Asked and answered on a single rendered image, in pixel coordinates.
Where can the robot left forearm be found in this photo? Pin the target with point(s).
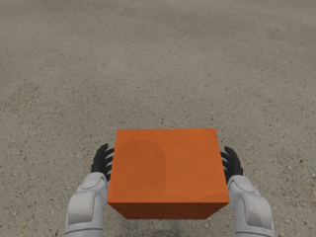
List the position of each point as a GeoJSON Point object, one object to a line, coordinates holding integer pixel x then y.
{"type": "Point", "coordinates": [84, 217]}

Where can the robot right forearm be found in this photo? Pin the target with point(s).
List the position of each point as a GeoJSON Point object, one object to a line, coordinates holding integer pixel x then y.
{"type": "Point", "coordinates": [252, 213]}

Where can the right robot hand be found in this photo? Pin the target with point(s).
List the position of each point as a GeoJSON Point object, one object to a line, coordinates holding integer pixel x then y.
{"type": "Point", "coordinates": [233, 164]}

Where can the left robot hand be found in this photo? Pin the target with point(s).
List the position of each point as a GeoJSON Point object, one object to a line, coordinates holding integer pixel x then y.
{"type": "Point", "coordinates": [100, 161]}

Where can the carton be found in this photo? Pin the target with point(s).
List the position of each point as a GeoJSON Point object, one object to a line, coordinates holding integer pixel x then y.
{"type": "Point", "coordinates": [167, 173]}

